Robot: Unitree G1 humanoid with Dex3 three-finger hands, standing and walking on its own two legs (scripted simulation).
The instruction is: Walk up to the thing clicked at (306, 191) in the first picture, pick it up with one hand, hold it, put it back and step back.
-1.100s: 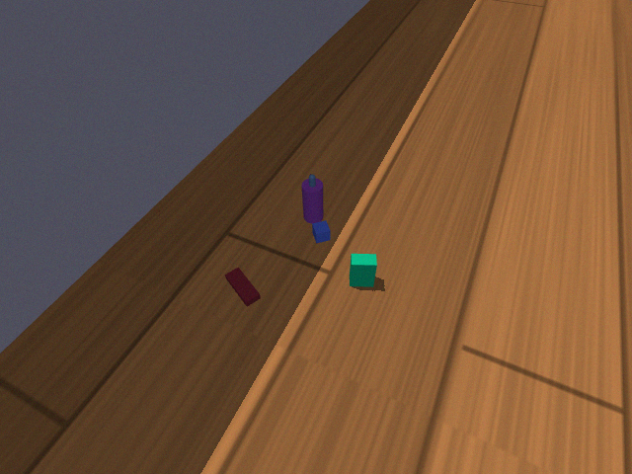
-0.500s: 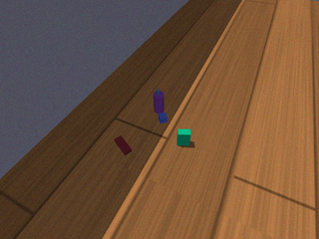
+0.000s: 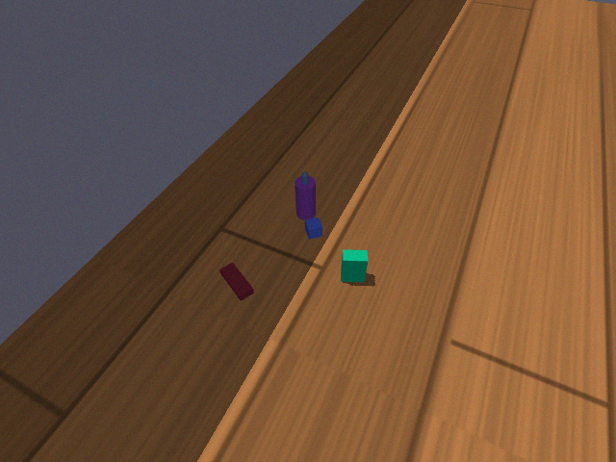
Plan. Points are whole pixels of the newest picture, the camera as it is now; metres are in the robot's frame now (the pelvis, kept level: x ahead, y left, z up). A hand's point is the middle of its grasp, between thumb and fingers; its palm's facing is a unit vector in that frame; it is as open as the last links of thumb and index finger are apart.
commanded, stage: stand
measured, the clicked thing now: (305, 194) +1.24 +0.04 -0.66
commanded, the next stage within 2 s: walk up in 0.02 s
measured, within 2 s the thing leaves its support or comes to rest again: neither
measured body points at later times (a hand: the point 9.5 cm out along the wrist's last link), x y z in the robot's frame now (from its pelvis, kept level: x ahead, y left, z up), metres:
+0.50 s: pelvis -0.02 +0.03 -0.02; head +0.03 +0.01 +0.43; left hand +0.18 +0.29 -0.13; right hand -0.05 -0.31 -0.12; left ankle +0.00 +0.12 -0.75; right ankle -0.06 -0.11 -0.73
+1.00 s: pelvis -0.01 +0.04 -0.04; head +0.03 +0.04 +0.41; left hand +0.27 +0.24 -0.15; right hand -0.13 -0.26 -0.13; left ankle +0.10 +0.13 -0.75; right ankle -0.09 -0.07 -0.69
